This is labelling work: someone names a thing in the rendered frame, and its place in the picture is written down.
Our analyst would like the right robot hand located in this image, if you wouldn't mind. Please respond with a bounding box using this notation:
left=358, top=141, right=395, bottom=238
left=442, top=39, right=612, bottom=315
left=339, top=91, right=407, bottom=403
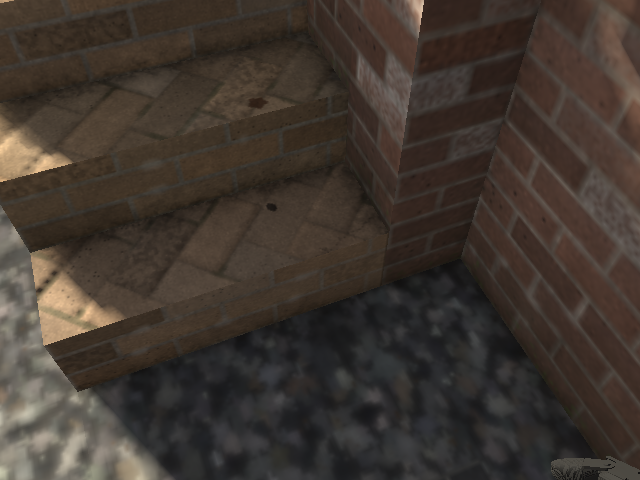
left=551, top=456, right=640, bottom=480

